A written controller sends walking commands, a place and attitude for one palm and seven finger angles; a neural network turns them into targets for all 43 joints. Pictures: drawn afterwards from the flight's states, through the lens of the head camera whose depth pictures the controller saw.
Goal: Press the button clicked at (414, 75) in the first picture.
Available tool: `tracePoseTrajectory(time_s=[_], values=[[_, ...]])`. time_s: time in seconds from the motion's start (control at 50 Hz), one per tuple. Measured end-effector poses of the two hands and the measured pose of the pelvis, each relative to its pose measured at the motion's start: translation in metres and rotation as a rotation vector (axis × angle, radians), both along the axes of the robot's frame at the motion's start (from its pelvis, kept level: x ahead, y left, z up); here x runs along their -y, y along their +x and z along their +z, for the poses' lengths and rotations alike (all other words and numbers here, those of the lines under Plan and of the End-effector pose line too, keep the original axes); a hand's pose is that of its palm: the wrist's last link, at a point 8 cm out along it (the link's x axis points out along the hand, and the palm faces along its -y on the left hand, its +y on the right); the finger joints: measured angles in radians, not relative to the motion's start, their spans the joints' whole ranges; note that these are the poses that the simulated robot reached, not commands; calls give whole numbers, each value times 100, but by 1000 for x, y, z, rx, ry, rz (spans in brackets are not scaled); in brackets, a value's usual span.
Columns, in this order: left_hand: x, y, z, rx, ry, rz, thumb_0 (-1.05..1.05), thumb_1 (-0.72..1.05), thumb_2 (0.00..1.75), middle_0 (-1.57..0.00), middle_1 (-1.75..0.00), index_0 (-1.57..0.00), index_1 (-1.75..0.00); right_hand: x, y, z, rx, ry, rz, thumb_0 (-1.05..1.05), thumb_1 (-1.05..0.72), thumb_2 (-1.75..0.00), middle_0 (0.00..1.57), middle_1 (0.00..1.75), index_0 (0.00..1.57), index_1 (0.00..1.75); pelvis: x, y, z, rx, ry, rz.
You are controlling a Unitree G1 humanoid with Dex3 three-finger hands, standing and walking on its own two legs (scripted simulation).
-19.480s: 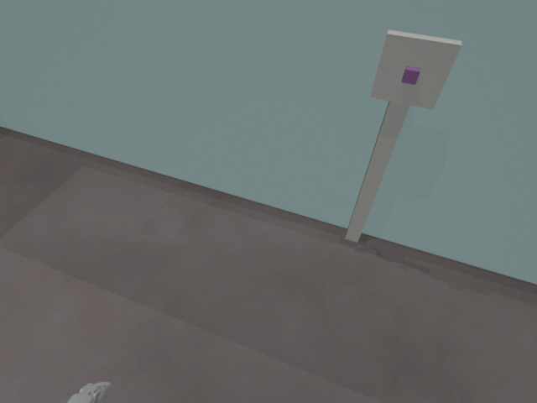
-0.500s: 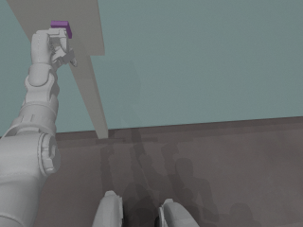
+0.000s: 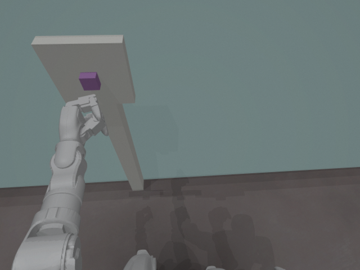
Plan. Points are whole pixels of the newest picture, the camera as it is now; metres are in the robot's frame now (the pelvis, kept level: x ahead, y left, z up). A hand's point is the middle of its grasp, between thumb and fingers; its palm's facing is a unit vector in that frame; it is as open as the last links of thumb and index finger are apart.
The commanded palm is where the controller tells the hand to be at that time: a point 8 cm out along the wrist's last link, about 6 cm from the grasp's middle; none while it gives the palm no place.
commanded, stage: pull the fist back off the button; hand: left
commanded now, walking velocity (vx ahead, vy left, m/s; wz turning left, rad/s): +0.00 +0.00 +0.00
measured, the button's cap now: (90, 80) +0.52 +0.21 +0.11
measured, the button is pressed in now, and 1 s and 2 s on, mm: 0 0 0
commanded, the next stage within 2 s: draw the hand back to the body in 0.16 s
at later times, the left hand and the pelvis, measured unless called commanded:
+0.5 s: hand (92, 135) +0.36 +0.17 +0.11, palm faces +0.06 -1.00 -0.04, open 3.1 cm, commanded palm +0.32 +0.23 +0.11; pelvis +0.00 -0.02 +0.01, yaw +1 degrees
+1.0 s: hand (41, 179) +0.25 +0.21 +0.16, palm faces +0.24 -0.94 -0.26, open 3.1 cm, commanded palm +0.21 +0.26 +0.18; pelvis +0.00 +0.00 +0.05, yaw +2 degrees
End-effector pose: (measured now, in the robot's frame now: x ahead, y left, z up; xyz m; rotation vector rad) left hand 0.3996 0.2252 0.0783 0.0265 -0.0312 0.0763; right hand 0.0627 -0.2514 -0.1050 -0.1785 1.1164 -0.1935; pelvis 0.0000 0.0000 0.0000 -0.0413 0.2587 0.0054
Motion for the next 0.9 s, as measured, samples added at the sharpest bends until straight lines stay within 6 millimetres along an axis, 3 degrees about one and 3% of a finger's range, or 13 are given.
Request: tracePoseTrajectory(time_s=[0.14, 0.24, 0.4, 0.58, 0.78, 0.9], values=[[2, -34, -2, -26, -5, -13, 2, 90, 90, -130, -150, -130, -150, 4, 42, 8, 91, 7, 48, 1, -90, -90, 20, 30, 20, 30, 8, 7, 5, 33, 10, 18], [6, -40, -2, -19, -2, -6, 2, 90, 90, -130, -150, -130, -150, 8, 63, 10, 142, -10, 87, 1, -90, -90, 20, 30, 20, 30, 13, 2, 4, 45, 12, 35], [8, -39, 20, 24, 14, -23, 2, 90, 90, -130, -150, -130, -150, 13, 59, 11, 166, -2, 69, 1, -91, -90, 20, 30, 20, 30, 20, -2, 5, 57, 20, 26], [-8, -85, 41, 3, 1, -3, 2, 90, 90, -130, -150, -129, -150, 12, 54, 23, 198, 29, 46, 1, -90, -90, 20, 30, 20, 30, 21, 3, 20, 119, 35, 16], [-15, -133, 62, 50, 11, -19, 2, 90, 90, -130, -150, -130, -150, 2, 89, 49, 350, 8, 98, 1, -90, -90, 20, 30, 20, 30, 16, -2, 28, 178, 29, 31], [-23, -159, 85, 37, 192, 101, 2, 90, 90, -130, -150, -130, -150, -14, 115, 73, 426, -2, 117, 1, -90, -90, 20, 30, 20, 30, 10, -1, 41, 223, 31, 23]])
